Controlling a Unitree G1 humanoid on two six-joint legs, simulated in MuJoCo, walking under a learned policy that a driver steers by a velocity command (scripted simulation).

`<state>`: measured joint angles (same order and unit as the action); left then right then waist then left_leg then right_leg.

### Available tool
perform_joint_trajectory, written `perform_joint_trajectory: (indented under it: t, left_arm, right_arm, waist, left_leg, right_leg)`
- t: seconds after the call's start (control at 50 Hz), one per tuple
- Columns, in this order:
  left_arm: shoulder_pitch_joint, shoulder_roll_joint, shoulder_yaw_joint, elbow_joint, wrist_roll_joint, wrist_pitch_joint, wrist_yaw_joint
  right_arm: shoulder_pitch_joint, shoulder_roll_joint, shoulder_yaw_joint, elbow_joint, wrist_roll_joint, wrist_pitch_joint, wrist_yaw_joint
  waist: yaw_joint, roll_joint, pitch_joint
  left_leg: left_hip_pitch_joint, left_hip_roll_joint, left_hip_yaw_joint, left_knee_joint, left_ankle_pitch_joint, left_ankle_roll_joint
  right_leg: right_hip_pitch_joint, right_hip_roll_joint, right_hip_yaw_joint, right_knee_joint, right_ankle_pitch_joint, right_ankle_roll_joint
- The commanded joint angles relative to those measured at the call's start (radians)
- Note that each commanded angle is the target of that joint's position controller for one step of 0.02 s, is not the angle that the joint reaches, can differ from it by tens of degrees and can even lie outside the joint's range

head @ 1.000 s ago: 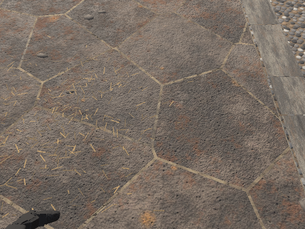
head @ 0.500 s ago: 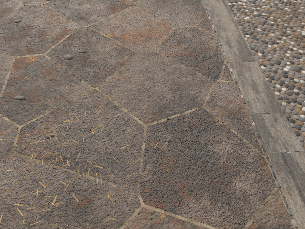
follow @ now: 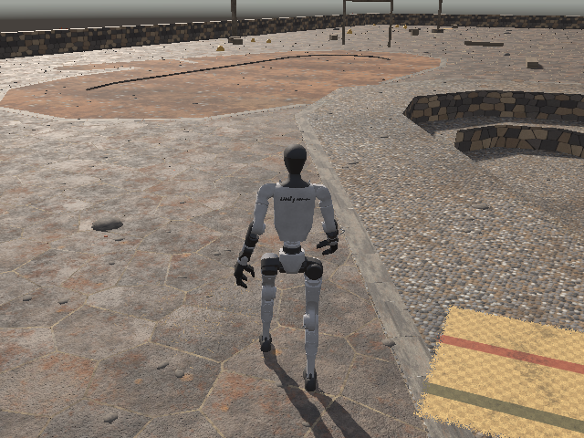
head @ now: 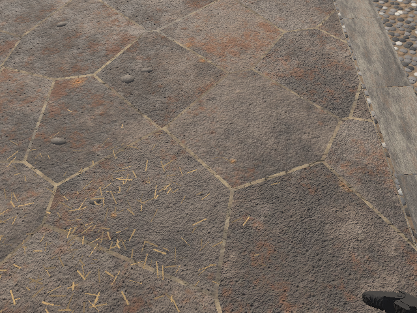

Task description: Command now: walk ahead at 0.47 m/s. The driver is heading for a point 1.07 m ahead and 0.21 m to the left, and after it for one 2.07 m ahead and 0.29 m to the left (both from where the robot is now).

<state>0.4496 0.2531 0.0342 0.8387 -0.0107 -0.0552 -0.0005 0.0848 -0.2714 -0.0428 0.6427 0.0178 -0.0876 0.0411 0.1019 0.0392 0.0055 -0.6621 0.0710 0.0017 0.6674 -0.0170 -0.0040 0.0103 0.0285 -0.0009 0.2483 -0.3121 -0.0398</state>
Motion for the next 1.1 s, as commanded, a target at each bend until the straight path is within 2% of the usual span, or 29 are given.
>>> perform_joint_trajectory:
  t: [0.02,0.08,0.12,0.14,0.16,0.18,0.2,0.24,0.26,0.34,0.46,0.56,0.6,0.64,0.66,0.68,0.7,0.72,0.74,0.76,0.78,0.82,0.88,0.98,1.02,1.04,1.06,1.08,1.1]
  left_arm:
    - [0.016,0.189,0.046,-0.030,-0.012,-0.011,0.006]
    - [0.007,0.208,0.056,-0.018,-0.013,-0.003,0.009]
    - [-0.010,0.215,0.057,-0.021,-0.007,0.006,0.014]
    - [-0.016,0.187,0.045,-0.045,0.013,0.006,0.017]
    - [0.128,0.036,0.002,-0.068,0.016,-0.013,0.008]
    - [0.085,0.124,0.018,-0.049,-0.006,-0.035,0.000]
    - [-0.040,0.185,0.038,-0.086,-0.035,-0.045,-0.005]
    - [-0.139,0.164,0.035,-0.108,-0.016,-0.048,0.002]
    - [-0.119,0.154,0.039,-0.101,-0.007,-0.037,0.003]
    - [-0.119,0.100,0.030,-0.100,0.004,-0.002,0.009]
    - [-0.353,0.072,0.013,-0.157,0.006,-0.024,-0.009]
    - [-0.476,0.096,0.016,-0.208,-0.005,-0.034,-0.035]
    - [-0.460,0.114,0.022,-0.212,-0.005,-0.038,-0.042]
    - [-0.291,0.163,0.051,-0.165,0.013,-0.044,-0.036]
    - [-0.153,0.228,0.071,-0.138,0.029,-0.047,-0.029]
    - [-0.072,0.320,0.089,-0.129,0.047,-0.038,-0.022]
    - [-0.028,0.247,0.074,-0.117,0.025,-0.027,-0.024]
    - [-0.091,0.201,0.055,-0.125,0.017,-0.021,-0.025]
    - [-0.165,0.170,0.045,-0.132,0.015,-0.019,-0.024]
    - [-0.229,0.139,0.035,-0.131,0.012,-0.018,-0.026]
    - [-0.269,0.119,0.029,-0.131,0.017,-0.020,-0.027]
    - [-0.317,0.108,0.026,-0.118,0.034,-0.027,-0.028]
    - [-0.357,0.127,0.030,-0.091,0.035,-0.029,-0.018]
    - [-0.317,0.142,0.029,-0.029,0.028,-0.003,-0.010]
    - [-0.331,0.126,0.021,-0.016,0.016,0.007,-0.010]
    - [-0.307,0.100,0.011,-0.002,0.014,0.009,-0.010]
    - [-0.275,0.077,0.002,0.007,0.027,0.009,-0.009]
    - [-0.195,0.075,0.005,0.020,0.039,0.005,-0.011]
    - [-0.192,0.056,-0.003,0.028,0.037,0.013,-0.003]
  right_arm:
    - [-0.158,-0.042,-0.002,-0.112,0.010,-0.018,0.016]
    - [-0.123,-0.086,-0.020,-0.111,0.004,-0.019,0.019]
    - [0.092,-0.145,-0.054,-0.055,-0.003,-0.011,0.002]
    - [0.274,-0.192,-0.069,-0.019,-0.011,-0.003,-0.012]
    - [0.334,-0.291,-0.083,0.000,-0.027,-0.003,-0.011]
    - [0.353,-0.198,-0.065,0.007,-0.013,0.001,-0.010]
    - [0.274,-0.164,-0.051,0.009,-0.008,0.003,-0.017]
    - [0.162,-0.121,-0.036,0.008,-0.018,0.002,-0.015]
    - [0.132,-0.099,-0.030,0.007,-0.030,-0.005,-0.011]
    - [0.122,-0.114,-0.038,0.042,-0.019,-0.028,-0.009]
    - [0.205,-0.166,-0.050,0.091,-0.007,-0.014,-0.031]
    - [0.289,-0.193,-0.058,0.142,0.005,0.010,-0.035]
    - [0.290,-0.203,-0.062,0.154,0.007,0.022,-0.040]
    - [0.261,-0.193,-0.055,0.154,0.002,0.038,-0.047]
    - [0.271,-0.151,-0.036,0.136,-0.015,0.037,-0.053]
    - [0.392,-0.054,-0.001,0.116,-0.029,0.021,-0.047]
    - [0.396,-0.095,-0.008,0.147,-0.021,0.009,-0.045]
    - [0.328,-0.168,-0.030,0.137,0.007,0.007,-0.042]
    - [0.263,-0.157,-0.027,0.121,0.009,0.012,-0.045]
    - [0.226,-0.147,-0.027,0.116,-0.005,0.022,-0.050]
    - [0.229,-0.139,-0.031,0.117,-0.012,0.039,-0.056]
    - [0.277,-0.091,-0.023,0.137,-0.015,0.068,-0.064]
    - [0.244,-0.062,-0.011,0.131,-0.024,0.081,-0.075]
    - [0.142,-0.092,-0.020,0.122,-0.021,0.096,-0.075]
    - [0.139,-0.088,-0.022,0.127,-0.030,0.095,-0.074]
    - [0.132,-0.097,-0.024,0.126,-0.040,0.094,-0.075]
    - [0.125,-0.135,-0.031,0.117,-0.043,0.091,-0.079]
    - [0.092,-0.194,-0.041,0.109,-0.036,0.093,-0.085]
    - [0.061,-0.139,-0.033,0.122,-0.028,0.095,-0.078]
  waist:
    - [-0.007,-0.134,0.088]
    - [-0.060,-0.144,0.050]
    - [-0.185,-0.145,-0.101]
    - [-0.258,-0.093,-0.235]
    - [-0.179,0.202,-0.410]
    - [-0.223,0.190,-0.457]
    - [-0.214,0.125,-0.244]
    - [-0.147,-0.006,-0.069]
    - [-0.106,0.015,-0.051]
    - [-0.065,0.030,-0.006]
    - [-0.143,0.001,0.048]
    - [-0.181,0.009,0.066]
    - [-0.160,0.026,0.050]
    - [-0.062,0.025,-0.056]
    - [-0.014,-0.019,-0.200]
    - [-0.039,-0.247,-0.360]
    - [-0.009,-0.275,-0.454]
    - [-0.010,-0.192,-0.325]
    - [-0.040,-0.137,-0.227]
    - [-0.069,-0.094,-0.149]
    - [-0.104,-0.109,-0.120]
    - [-0.150,-0.136,-0.118]
    - [-0.159,-0.152,-0.116]
    - [-0.114,-0.136,-0.099]
    - [-0.132,-0.120,-0.074]
    - [-0.133,-0.097,-0.058]
    - [-0.114,-0.044,-0.058]
    - [-0.042,0.079,-0.053]
    - [-0.040,0.138,-0.067]
  left_leg:
    - [0.038,-0.038,0.022,-0.107,0.068,0.018]
    - [0.129,-0.069,0.030,-0.148,-0.004,0.071]
    - [0.446,-0.113,0.072,-0.161,-0.008,0.126]
    - [0.768,0.025,-0.072,-0.102,0.012,0.179]
    - [1.127,0.306,-0.586,-0.180,-0.185,0.351]
    - [1.122,0.326,-0.797,-0.339,-0.353,0.364]
    - [0.970,0.284,-0.629,-0.363,-0.360,0.308]
    - [0.661,0.199,-0.403,-0.410,-0.165,0.263]
    - [0.566,0.165,-0.336,-0.441,-0.099,0.254]
    - [0.424,0.140,-0.213,-0.536,-0.032,0.275]
    - [0.453,0.095,-0.083,-0.551,-0.007,0.223]
    - [0.615,0.165,-0.111,-0.479,-0.014,0.206]
    - [0.673,0.188,-0.125,-0.427,0.058,0.189]
    - [0.678,0.116,-0.069,-0.191,0.398,0.136]
    - [0.564,0.056,-0.024,0.034,0.304,0.087]
    - [0.151,-0.097,0.026,0.429,-0.178,-0.005]
    - [0.061,-0.145,-0.110,0.588,-0.628,-0.024]
    - [0.004,-0.093,-0.144,0.650,-0.605,-0.018]
    - [-0.010,-0.044,-0.101,0.610,-0.549,-0.019]
    - [0.009,-0.009,-0.074,0.536,-0.492,-0.025]
    - [0.084,0.021,-0.072,0.472,-0.444,-0.029]
    - [0.231,0.019,-0.057,0.386,-0.368,-0.049]
    - [0.313,0.017,-0.046,0.176,-0.264,-0.058]
    - [0.379,0.008,-0.044,-0.020,-0.165,-0.040]
    - [0.458,-0.007,-0.026,-0.158,-0.107,-0.015]
    - [0.503,0.002,-0.042,-0.240,-0.027,0.000]
    - [0.553,0.064,-0.106,-0.260,0.123,0.020]
    - [0.565,0.113,-0.145,-0.232,0.178,0.066]
    - [0.475,0.089,-0.138,-0.252,-0.035,0.082]
  right_leg:
    - [-0.050,-0.247,0.130,-0.080,0.368,-0.141]
    - [0.041,-0.270,0.111,0.018,0.640,-0.109]
    - [0.006,-0.220,0.055,0.285,0.923,-0.071]
    - [-0.199,-0.184,0.042,0.553,0.699,-0.042]
    - [-0.581,0.008,0.036,0.973,-0.051,0.027]
    - [-0.699,0.011,0.161,1.099,-0.242,0.026]
    - [-0.785,-0.047,0.131,1.122,-0.181,0.021]
    - [-0.722,-0.127,0.084,1.008,-0.035,0.020]
    - [-0.654,-0.156,0.093,0.965,0.004,0.022]
    - [-0.610,-0.177,0.074,0.832,0.078,0.053]
    - [-0.604,-0.143,0.033,0.436,0.408,0.064]
    - [-0.623,-0.113,0.034,0.297,0.348,0.032]
    - [-0.585,-0.098,0.024,0.266,0.263,0.006]
    - [-0.334,-0.036,-0.030,0.197,0.284,-0.038]
    - [-0.070,-0.133,0.047,0.250,0.520,-0.087]
    - [0.352,-0.402,0.433,0.272,0.674,-0.262]
    - [0.376,-0.454,0.613,0.186,0.739,-0.315]
    - [0.263,-0.415,0.461,0.181,0.751,-0.271]
    - [0.139,-0.368,0.339,0.169,0.781,-0.237]
    - [0.013,-0.323,0.263,0.136,0.781,-0.214]
    - [-0.092,-0.292,0.213,0.099,0.766,-0.195]
    - [-0.233,-0.257,0.137,0.050,0.809,-0.199]
    - [-0.285,-0.229,0.057,0.031,0.812,-0.195]
    - [-0.261,-0.242,0.087,0.021,0.494,-0.180]
    - [-0.285,-0.217,0.096,0.049,0.292,-0.145]
    - [-0.298,-0.181,0.093,0.070,0.193,-0.101]
    - [-0.321,-0.135,0.076,0.114,0.092,-0.051]
    - [-0.353,-0.059,0.028,0.145,-0.001,-0.013]
    - [-0.270,-0.040,-0.011,0.132,0.011,0.014]
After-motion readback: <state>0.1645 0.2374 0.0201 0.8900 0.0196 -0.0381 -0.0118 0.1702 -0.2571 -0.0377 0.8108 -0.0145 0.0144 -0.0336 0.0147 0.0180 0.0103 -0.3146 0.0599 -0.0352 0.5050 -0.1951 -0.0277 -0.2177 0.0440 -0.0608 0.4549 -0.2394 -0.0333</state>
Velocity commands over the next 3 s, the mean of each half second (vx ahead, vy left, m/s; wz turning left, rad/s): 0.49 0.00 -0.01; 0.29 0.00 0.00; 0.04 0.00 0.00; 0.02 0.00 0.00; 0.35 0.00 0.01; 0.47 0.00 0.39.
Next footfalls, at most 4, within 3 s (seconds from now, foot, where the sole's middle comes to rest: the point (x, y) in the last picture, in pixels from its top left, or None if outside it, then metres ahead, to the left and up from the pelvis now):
0.14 left None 0.27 0.13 -0.78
0.66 right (284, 290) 0.55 -0.12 -0.78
1.06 left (210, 271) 0.60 0.13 -0.78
2.64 right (278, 179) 0.98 -0.10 -0.78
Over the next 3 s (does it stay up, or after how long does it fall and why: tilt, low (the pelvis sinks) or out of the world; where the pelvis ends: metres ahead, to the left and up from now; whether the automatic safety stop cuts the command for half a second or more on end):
stays up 0.97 0.01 0.00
